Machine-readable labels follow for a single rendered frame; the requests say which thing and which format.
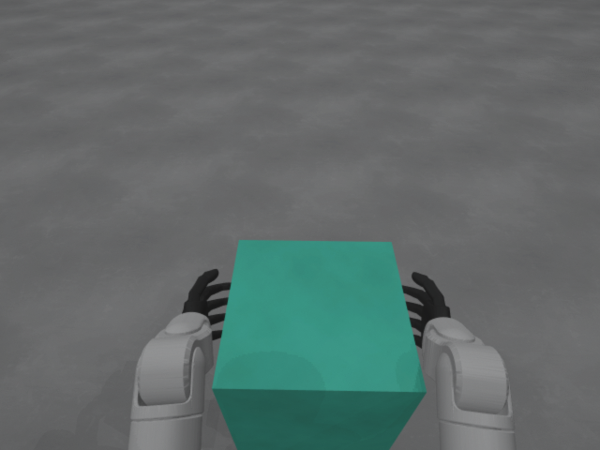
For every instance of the carton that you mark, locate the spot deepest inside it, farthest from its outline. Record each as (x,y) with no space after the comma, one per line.
(317,349)

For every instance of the robot left hand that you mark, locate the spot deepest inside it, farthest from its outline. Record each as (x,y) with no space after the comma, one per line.
(198,295)

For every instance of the robot right hand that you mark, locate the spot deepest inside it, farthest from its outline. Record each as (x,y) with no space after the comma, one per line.
(433,304)

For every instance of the right robot forearm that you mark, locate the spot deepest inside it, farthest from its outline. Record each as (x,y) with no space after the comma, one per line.
(472,388)

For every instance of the left robot forearm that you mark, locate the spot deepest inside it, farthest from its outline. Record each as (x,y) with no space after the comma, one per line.
(168,394)

